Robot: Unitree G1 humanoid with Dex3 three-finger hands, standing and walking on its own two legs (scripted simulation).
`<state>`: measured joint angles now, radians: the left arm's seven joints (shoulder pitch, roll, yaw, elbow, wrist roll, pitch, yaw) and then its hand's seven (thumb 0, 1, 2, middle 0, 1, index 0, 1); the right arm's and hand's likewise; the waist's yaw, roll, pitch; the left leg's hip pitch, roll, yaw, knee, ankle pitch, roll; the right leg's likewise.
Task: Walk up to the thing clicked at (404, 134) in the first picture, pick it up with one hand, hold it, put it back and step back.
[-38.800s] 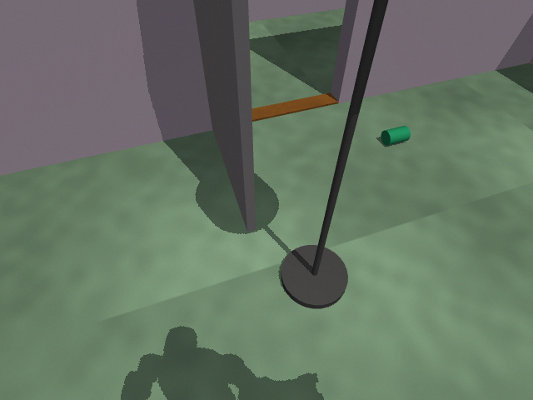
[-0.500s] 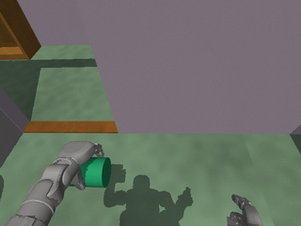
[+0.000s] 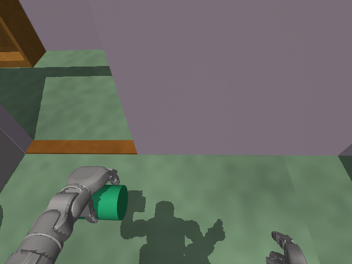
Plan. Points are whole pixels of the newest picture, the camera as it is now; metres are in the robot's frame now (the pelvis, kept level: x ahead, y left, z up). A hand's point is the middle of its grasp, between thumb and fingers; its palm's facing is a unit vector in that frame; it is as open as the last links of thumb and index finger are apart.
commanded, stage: crouch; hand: left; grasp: from above
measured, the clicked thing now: (98, 201) +0.29 +0.23 -0.07
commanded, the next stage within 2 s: none
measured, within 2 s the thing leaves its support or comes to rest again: neither
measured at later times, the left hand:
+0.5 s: hand (106, 207) +0.30 +0.23 -0.14, palm faces -0.45 +0.05 -0.89, open 11.0 cm
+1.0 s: hand (128, 214) +0.37 +0.23 -0.38, palm faces -0.46 +0.06 -0.88, open 10.9 cm
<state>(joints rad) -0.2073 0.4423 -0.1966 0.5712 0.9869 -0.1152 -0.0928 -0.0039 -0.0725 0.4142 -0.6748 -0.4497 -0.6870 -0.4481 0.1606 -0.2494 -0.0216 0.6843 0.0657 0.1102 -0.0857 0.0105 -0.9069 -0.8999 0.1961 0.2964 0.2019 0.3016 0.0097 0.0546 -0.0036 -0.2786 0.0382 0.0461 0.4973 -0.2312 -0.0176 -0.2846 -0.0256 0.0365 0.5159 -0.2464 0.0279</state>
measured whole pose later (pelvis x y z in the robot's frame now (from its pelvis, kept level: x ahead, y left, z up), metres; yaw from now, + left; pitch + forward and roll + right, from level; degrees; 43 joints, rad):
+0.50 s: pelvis -0.02 +0.00 -0.05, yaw +1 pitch +13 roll -1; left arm -0.40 0.40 -0.19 0.95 1.17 -0.18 0.23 -0.01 -0.11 0.44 -0.68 -0.49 -0.69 -0.49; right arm 0.17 -0.26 -0.06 0.68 0.01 0.12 -0.03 0.01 -0.91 -0.90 0.20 0.30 0.20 0.30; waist -0.04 0.01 -0.09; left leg -0.75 0.04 0.00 0.91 -0.38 -0.02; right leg -0.73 -0.02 0.01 0.90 -0.39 0.03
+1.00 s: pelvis -0.06 +0.02 -0.25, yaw +0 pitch +34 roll -4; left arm -0.76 0.47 -0.06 1.23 1.23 -0.13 0.31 0.00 -0.08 0.40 -0.69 -0.44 -0.71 -0.44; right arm 0.24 -0.22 -0.05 0.74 -0.06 0.01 0.00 0.01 -0.91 -0.90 0.20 0.30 0.20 0.30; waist -0.17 0.06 -0.19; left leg -1.76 0.04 -0.04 1.77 -0.61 0.01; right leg -1.71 -0.01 0.02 1.73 -0.62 0.05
